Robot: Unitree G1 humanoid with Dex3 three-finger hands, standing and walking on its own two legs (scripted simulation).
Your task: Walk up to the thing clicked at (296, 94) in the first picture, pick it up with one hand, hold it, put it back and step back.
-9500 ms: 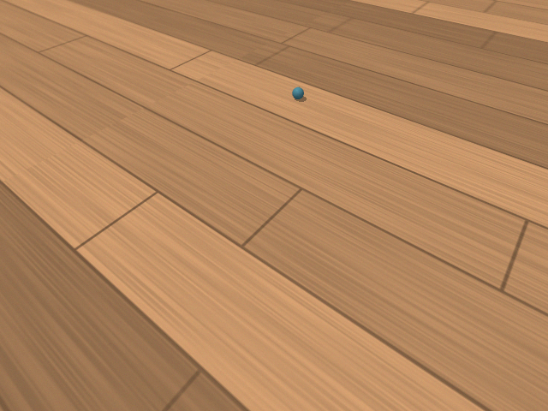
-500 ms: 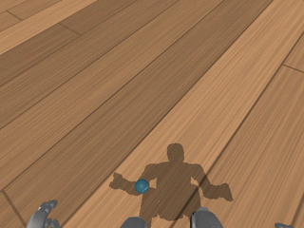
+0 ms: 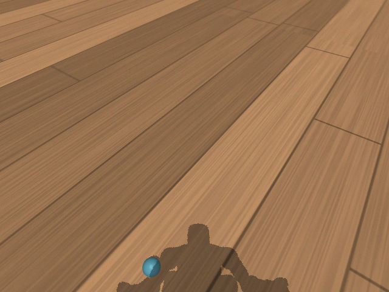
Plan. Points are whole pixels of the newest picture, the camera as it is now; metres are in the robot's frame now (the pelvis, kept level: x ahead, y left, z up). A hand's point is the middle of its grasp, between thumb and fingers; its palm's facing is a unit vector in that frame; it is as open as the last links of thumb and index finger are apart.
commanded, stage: walk up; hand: left
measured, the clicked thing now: (151, 266) +0.41 +0.22 -0.70
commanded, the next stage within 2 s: none
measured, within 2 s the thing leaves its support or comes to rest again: neither
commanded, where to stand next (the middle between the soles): +0.09 +0.04 m, yaw -1 degrees
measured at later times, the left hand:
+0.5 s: hand out of the picture +0.09 +0.36 -0.13, palm faces +0.00 -0.85 -0.52, open 7.4 cm
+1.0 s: hand out of the picture +0.03 +0.29 -0.13, palm faces -0.04 -0.91 -0.41, open 7.4 cm
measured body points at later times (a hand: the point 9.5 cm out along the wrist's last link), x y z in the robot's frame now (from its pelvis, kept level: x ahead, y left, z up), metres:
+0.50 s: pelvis +0.01 +0.06 -0.01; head +0.09 +0.04 +0.44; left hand +0.09 +0.40 -0.10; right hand +0.16 -0.23 -0.13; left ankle +0.08 +0.18 -0.71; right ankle -0.01 -0.09 -0.66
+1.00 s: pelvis -0.06 +0.02 +0.01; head -0.01 +0.01 +0.45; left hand +0.03 +0.33 -0.10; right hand +0.02 -0.31 -0.12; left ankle -0.06 +0.17 -0.68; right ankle -0.03 -0.07 -0.71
